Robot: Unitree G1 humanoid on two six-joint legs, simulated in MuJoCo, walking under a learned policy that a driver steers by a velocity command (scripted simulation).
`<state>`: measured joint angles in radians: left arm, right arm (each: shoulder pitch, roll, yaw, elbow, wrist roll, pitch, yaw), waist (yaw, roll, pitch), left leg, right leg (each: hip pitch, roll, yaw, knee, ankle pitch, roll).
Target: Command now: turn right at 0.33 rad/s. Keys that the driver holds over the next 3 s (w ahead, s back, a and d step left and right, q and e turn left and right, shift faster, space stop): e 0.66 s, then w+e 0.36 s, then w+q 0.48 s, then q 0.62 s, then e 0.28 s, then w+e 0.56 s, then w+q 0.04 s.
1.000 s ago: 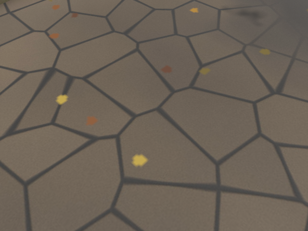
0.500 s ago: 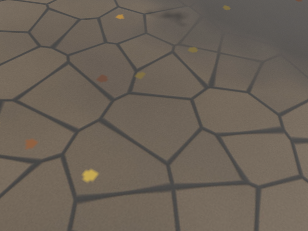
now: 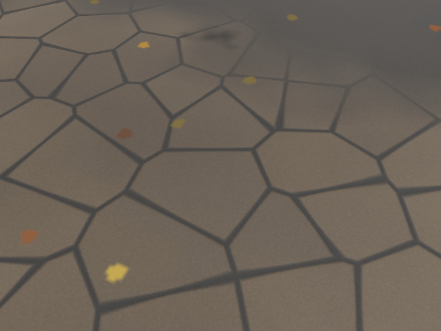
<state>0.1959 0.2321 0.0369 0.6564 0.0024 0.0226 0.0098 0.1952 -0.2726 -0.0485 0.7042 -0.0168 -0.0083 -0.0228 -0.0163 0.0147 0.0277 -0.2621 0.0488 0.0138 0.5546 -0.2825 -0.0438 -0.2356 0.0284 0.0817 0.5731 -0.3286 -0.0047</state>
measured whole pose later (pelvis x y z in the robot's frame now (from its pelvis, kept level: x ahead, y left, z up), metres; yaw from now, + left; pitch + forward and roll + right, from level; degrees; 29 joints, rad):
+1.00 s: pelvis +0.03 -0.02 +0.01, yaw -33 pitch +2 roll +0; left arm 0.24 0.31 0.07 0.61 -0.02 0.01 0.01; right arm 0.29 -0.28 -0.08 0.71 0.00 -0.07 0.00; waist -0.02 -0.05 -0.04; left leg -0.20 -0.01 0.01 0.47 -0.31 0.03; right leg -0.53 0.07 0.12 1.02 -0.39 -0.02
